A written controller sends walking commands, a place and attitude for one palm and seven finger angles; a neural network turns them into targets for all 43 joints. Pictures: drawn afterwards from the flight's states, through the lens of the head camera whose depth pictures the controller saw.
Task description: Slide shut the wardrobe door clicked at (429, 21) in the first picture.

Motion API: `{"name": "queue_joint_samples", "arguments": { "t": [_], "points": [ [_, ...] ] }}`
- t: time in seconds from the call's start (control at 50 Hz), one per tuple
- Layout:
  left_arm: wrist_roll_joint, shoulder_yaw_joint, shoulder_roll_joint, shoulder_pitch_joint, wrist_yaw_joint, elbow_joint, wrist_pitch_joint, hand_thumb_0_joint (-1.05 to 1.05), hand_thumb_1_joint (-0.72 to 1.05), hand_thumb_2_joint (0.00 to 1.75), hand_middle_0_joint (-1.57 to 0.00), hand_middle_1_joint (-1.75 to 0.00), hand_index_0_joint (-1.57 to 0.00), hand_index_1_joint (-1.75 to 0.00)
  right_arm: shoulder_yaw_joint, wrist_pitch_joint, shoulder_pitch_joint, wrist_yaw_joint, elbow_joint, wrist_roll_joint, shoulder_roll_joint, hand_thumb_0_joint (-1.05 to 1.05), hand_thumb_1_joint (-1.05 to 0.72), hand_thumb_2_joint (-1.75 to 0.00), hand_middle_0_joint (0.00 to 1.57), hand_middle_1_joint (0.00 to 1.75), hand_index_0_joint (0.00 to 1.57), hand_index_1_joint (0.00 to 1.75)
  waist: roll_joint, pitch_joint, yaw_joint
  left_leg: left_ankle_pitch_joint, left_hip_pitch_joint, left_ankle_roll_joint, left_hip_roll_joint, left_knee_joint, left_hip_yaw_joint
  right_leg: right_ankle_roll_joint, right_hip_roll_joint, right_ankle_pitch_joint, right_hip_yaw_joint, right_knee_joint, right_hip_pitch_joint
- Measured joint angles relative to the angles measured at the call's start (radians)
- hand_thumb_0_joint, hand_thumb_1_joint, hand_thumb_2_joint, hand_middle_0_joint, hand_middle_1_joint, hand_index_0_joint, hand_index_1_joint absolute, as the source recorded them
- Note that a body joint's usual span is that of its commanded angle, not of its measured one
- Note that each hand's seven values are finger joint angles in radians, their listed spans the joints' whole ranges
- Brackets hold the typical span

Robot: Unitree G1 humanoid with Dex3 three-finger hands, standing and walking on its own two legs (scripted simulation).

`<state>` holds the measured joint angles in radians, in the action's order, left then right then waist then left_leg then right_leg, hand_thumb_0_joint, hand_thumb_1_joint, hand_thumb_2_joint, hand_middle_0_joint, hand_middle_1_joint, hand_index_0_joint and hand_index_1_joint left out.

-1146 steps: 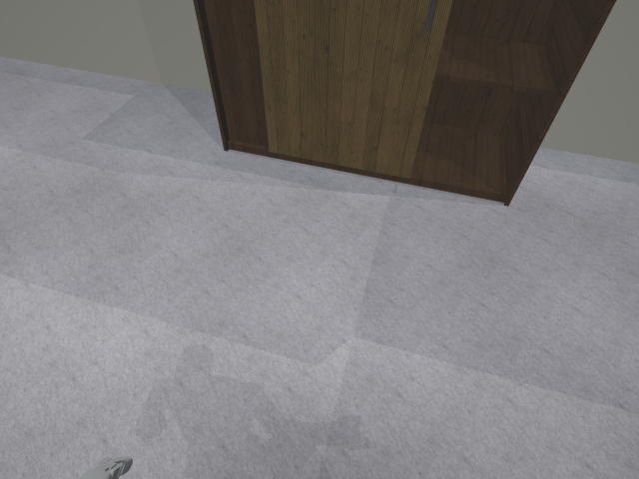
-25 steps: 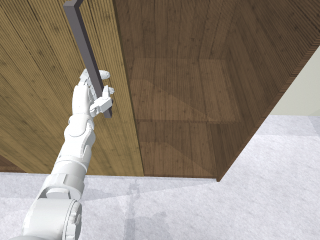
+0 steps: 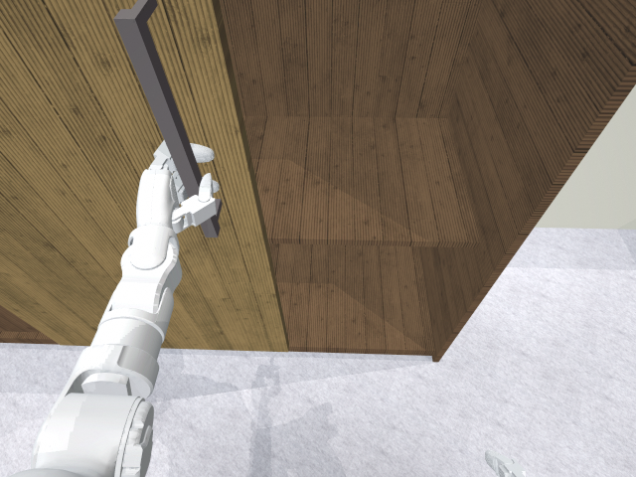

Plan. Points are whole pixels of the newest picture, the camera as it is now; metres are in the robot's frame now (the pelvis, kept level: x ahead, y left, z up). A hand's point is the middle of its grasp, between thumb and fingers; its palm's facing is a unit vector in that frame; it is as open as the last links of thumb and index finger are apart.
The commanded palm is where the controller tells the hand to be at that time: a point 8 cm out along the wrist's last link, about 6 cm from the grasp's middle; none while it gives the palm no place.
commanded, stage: step sideways, sliding the door along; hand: left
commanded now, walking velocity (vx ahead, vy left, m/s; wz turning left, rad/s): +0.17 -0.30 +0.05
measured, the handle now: (186, 141) +0.48 +0.21 +0.15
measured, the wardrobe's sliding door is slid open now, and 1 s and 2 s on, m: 0.45 0.35 0.01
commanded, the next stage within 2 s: none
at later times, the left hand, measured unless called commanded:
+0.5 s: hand (225, 195) +0.43 +0.16 +0.10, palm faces +0.40 -0.91 -0.14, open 6.1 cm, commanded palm +0.40 +0.13 +0.10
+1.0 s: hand (297, 193) +0.44 +0.07 +0.10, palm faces +0.56 -0.81 -0.16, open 6.6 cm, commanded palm +0.40 +0.03 +0.10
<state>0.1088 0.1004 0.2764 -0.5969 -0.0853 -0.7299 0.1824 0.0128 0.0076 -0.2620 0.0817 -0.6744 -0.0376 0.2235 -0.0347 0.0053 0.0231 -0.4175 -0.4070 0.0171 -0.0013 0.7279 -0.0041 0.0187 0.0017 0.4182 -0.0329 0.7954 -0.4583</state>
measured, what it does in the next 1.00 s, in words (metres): steps to the right: right foot, then left foot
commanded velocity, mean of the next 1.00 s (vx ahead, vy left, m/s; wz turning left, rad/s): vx -0.20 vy -0.28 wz -0.12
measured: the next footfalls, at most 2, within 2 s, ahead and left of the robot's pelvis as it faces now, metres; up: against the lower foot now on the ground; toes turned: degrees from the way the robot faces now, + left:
right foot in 0.58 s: +0.22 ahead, -0.27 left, +0.00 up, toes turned +3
left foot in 0.76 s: +0.08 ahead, +0.02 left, +0.00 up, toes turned +17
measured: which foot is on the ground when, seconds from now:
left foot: down 0.00-0.62, up 0.64-0.74, down 0.76-1.00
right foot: down 0.00-0.30, up 0.32-0.56, down 0.58-1.00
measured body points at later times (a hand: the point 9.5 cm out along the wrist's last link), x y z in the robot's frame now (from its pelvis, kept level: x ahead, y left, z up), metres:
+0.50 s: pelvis +0.05 -0.10 +0.01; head +0.14 -0.09 +0.45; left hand +0.40 +0.21 +0.11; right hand +0.25 -0.30 -0.11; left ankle -0.01 +0.08 -0.72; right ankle +0.11 -0.21 -0.69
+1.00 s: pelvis +0.14 -0.22 +0.01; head +0.25 -0.21 +0.44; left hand +0.41 +0.11 +0.11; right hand +0.38 -0.37 -0.11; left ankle +0.05 +0.00 -0.71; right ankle +0.20 -0.30 -0.72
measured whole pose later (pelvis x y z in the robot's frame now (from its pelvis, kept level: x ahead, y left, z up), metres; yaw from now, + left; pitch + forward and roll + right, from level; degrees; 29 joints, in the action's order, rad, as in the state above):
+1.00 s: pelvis +0.14 -0.22 +0.01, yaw +8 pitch -3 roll -1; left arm 0.09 0.19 0.19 -0.20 -0.20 -0.06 0.10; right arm -0.02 0.10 -0.10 -0.02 -0.55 -0.02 0.21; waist -0.09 0.30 0.13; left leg -0.35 -0.13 -0.14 0.28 0.62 0.09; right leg 0.03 -0.02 0.25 -0.10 0.61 -0.29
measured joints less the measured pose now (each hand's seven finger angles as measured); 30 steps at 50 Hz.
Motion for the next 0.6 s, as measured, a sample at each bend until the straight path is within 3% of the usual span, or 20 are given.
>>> {"name": "queue_joint_samples", "arguments": {
  "t": [0.06,0.1,0.14,0.18,0.24,0.26,0.3,0.32,0.36,0.42,0.54,0.6],
  "points": [
    [0.009,0.003,0.0,-0.003,-0.022,-0.011,-0.025,-0.01,0.73,0.84,-0.38,-1.35,-0.32,-1.4,0.007,-0.019,0.012,0.005,-0.007,0.001,-0.01,0.01,-0.91,-0.9,0.2,0.3,0.2,0.3,-0.007,0.033,0.007,-0.006,0.061,-0.014,0.005,-0.016,-0.012,0.011,-0.021,0.009,0.0,-0.003,0.036],
    [0.015,0.004,0.001,-0.008,-0.033,-0.015,-0.04,-0.01,0.73,0.85,-0.37,-1.33,-0.32,-1.4,0.011,-0.026,0.014,0.002,-0.008,0.0,-0.013,0.01,-0.91,-0.9,0.2,0.3,0.2,0.3,-0.009,0.052,0.014,-0.015,0.089,-0.03,0.008,-0.013,-0.024,0.021,-0.028,-0.054,-0.007,-0.07,0.075],
    [0.018,0.011,-0.008,-0.009,-0.045,-0.017,-0.052,-0.01,0.74,0.85,-0.35,-1.32,-0.3,-1.4,0.009,-0.03,0.02,-0.003,-0.015,-0.002,-0.004,0.01,-0.91,-0.9,0.2,0.3,0.2,0.3,-0.043,0.064,0.015,-0.029,0.097,-0.043,0.031,0.007,-0.052,0.043,-0.051,-0.048,-0.038,-0.093,0.109],
    [0.019,0.011,-0.018,-0.016,-0.053,-0.012,-0.069,-0.01,0.75,0.85,-0.33,-1.3,-0.29,-1.4,-0.002,-0.033,0.026,-0.007,-0.025,-0.011,0.001,0.01,-0.91,-0.9,0.2,0.3,0.2,0.3,-0.052,0.076,0.01,0.019,0.073,-0.026,0.047,0.069,-0.048,0.062,-0.058,-0.041,-0.07,-0.121,0.139],
    [0.012,-0.006,-0.033,-0.037,-0.059,0.005,-0.085,0.0,0.76,0.85,-0.3,-1.29,-0.27,-1.4,-0.017,-0.026,0.034,-0.012,-0.034,-0.017,0.01,0.01,-0.91,-0.9,0.2,0.3,0.2,0.3,-0.02,0.105,0.022,-0.045,0.036,-0.002,0.032,0.172,-0.019,0.077,-0.042,-0.05,-0.098,-0.168,0.182],
    [0.011,-0.016,-0.035,-0.038,-0.06,0.022,-0.089,0.0,0.77,0.85,-0.29,-1.29,-0.27,-1.4,-0.02,-0.02,0.036,-0.012,-0.03,-0.015,0.016,0.01,-0.91,-0.9,0.2,0.3,0.2,0.3,-0.005,0.115,0.027,-0.024,0.042,0.004,0.03,0.132,-0.002,0.078,-0.035,-0.054,-0.102,-0.178,0.19],
    [0.015,-0.031,-0.033,-0.024,-0.061,0.069,-0.087,0.0,0.77,0.85,-0.3,-1.3,-0.26,-1.4,-0.028,-0.007,0.041,-0.01,-0.012,-0.008,0.036,0.01,-0.91,-0.9,0.2,0.3,0.2,0.3,0.001,0.126,0.041,0.146,0.096,0.01,0.05,-0.039,0.03,0.058,-0.034,-0.059,-0.097,-0.125,0.163],
    [0.026,-0.038,-0.029,-0.013,-0.06,0.095,-0.085,0.0,0.77,0.85,-0.31,-1.31,-0.25,-1.4,-0.039,-0.005,0.049,-0.013,-0.002,-0.003,0.045,0.01,-0.91,-0.9,0.2,0.3,0.2,0.3,0.0,0.133,0.048,0.123,0.12,-0.012,0.058,-0.076,0.035,0.03,-0.04,-0.041,-0.074,-0.038,0.124],
    [0.031,-0.038,-0.021,-0.002,-0.058,0.136,-0.083,0.0,0.77,0.86,-0.33,-1.33,-0.24,-1.4,-0.057,-0.007,0.072,-0.031,0.013,0.004,0.047,0.01,-0.91,-0.9,0.2,0.3,0.2,0.29,0.008,0.161,0.057,0.059,0.15,-0.048,0.063,-0.101,0.039,0.009,-0.043,0.024,-0.009,0.131,0.059],
    [0.028,-0.025,-0.015,0.023,-0.06,0.2,-0.091,0.0,0.76,0.86,-0.34,-1.33,-0.22,-1.4,-0.061,-0.009,0.097,-0.05,0.037,0.01,0.04,0.01,-0.91,-0.9,0.19,0.3,0.2,0.29,0.003,0.2,0.065,0.05,0.183,-0.079,0.084,-0.126,0.025,-0.006,-0.02,0.018,0.022,0.192,0.005],
    [0.029,0.019,-0.004,0.092,-0.062,0.307,-0.113,0.0,0.75,0.87,-0.37,-1.33,-0.2,-1.4,-0.035,0.003,0.105,-0.064,0.083,0.007,-0.004,0.01,-0.91,-0.9,0.2,0.3,0.2,0.29,-0.022,0.249,0.093,0.02,0.264,-0.143,0.162,-0.133,-0.004,-0.019,0.024,-0.12,0.005,-0.026,0.039],
    [0.021,0.061,-0.005,0.134,-0.07,0.342,-0.108,0.0,0.73,0.87,-0.4,-1.33,-0.17,-1.4,-0.022,0.014,0.12,-0.068,0.084,-0.002,-0.015,0.01,-0.91,-0.9,0.2,0.3,0.2,0.3,-0.062,0.267,0.084,-0.015,0.269,-0.156,0.219,-0.05,-0.024,-0.011,0.001,-0.215,-0.038,-0.16,0.123]
  ]
}}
